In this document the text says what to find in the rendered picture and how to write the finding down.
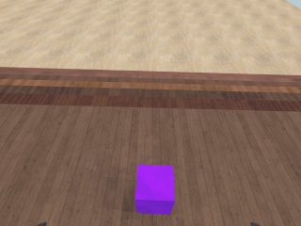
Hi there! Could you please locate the carton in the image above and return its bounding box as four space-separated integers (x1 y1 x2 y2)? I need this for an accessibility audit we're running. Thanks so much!
135 164 175 215

